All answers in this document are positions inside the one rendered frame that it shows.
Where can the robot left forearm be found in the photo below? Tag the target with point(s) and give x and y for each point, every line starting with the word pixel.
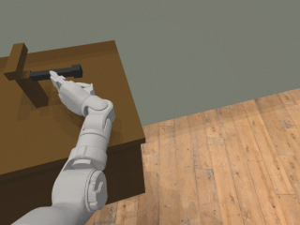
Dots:
pixel 92 144

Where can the tap lever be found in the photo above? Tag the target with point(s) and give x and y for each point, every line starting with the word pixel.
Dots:
pixel 75 71

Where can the counter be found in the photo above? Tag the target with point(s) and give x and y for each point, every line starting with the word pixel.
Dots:
pixel 38 131

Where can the robot left hand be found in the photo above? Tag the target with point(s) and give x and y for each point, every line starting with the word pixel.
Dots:
pixel 72 94

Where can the left robot upper arm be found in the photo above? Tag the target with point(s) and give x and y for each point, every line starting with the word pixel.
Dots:
pixel 77 194

